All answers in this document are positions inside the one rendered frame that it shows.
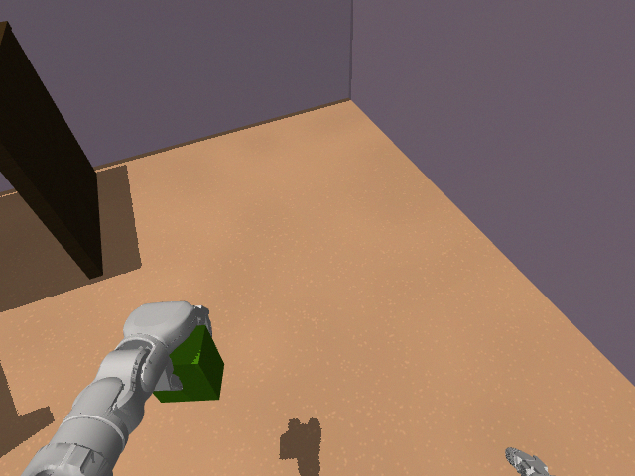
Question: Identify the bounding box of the right robot hand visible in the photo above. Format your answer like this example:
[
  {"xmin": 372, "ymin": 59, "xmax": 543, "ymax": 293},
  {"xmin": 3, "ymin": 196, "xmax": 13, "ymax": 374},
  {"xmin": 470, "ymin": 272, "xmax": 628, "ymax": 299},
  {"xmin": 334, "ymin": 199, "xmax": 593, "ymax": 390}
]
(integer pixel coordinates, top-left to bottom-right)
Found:
[{"xmin": 505, "ymin": 447, "xmax": 555, "ymax": 476}]

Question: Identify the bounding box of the left robot hand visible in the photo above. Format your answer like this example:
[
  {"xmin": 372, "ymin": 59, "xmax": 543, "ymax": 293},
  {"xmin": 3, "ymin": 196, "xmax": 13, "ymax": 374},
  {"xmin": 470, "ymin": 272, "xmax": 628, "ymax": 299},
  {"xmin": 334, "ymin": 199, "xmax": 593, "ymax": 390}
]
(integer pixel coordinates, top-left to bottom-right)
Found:
[{"xmin": 123, "ymin": 301, "xmax": 212, "ymax": 391}]

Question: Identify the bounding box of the left robot arm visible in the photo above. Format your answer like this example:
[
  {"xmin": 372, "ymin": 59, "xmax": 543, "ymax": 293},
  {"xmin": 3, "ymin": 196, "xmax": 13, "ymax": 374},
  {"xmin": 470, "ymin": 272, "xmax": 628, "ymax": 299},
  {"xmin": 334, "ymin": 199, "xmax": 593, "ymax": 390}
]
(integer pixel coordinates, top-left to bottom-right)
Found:
[{"xmin": 21, "ymin": 334, "xmax": 169, "ymax": 476}]

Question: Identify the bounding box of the desk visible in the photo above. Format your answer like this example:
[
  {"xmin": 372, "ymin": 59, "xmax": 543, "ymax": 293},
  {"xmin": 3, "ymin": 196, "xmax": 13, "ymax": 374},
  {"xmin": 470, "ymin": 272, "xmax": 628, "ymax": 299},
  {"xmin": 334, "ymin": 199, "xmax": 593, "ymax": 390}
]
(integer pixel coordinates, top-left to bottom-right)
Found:
[{"xmin": 0, "ymin": 21, "xmax": 103, "ymax": 279}]

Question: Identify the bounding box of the carton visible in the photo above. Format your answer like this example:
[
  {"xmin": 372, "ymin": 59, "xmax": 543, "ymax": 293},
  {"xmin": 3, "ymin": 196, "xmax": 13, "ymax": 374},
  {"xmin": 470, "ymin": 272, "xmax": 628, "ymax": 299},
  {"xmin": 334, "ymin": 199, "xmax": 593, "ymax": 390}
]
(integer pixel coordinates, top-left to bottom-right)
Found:
[{"xmin": 153, "ymin": 325, "xmax": 224, "ymax": 403}]

